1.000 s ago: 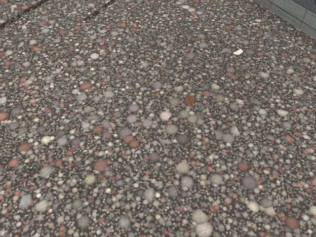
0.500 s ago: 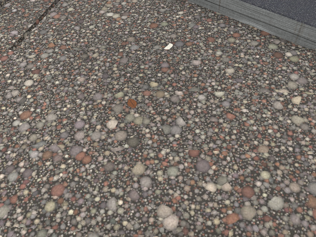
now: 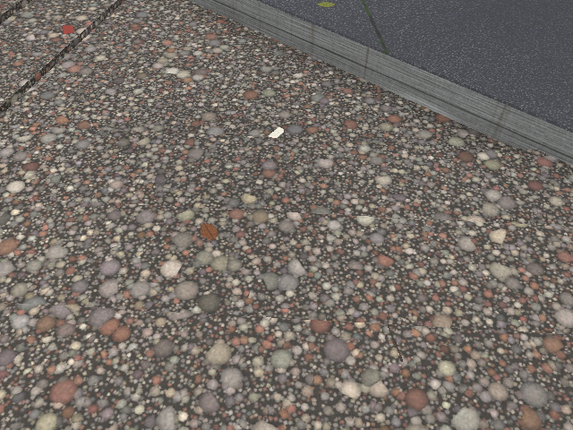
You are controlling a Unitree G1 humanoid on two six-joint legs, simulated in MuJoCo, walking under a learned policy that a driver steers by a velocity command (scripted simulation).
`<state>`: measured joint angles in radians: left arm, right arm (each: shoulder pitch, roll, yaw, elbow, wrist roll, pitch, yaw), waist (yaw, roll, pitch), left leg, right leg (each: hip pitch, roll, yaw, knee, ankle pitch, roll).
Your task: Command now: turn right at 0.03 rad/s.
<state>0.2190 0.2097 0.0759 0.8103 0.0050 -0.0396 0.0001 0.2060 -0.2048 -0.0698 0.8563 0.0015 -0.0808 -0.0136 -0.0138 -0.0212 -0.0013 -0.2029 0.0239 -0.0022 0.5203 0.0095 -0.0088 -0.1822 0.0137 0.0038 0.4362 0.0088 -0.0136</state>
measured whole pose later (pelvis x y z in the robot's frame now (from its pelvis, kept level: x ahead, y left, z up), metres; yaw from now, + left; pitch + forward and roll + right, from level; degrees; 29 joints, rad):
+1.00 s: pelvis +0.00 +0.00 +0.00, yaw +1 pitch +0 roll +0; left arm 0.35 0.13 0.02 1.15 0.00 -0.05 0.02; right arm 0.31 -0.14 -0.05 1.15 0.01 -0.04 -0.04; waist -0.01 -0.01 0.01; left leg -0.21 0.03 0.01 0.49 0.03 0.01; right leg -0.18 0.00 -0.02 0.40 0.02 0.00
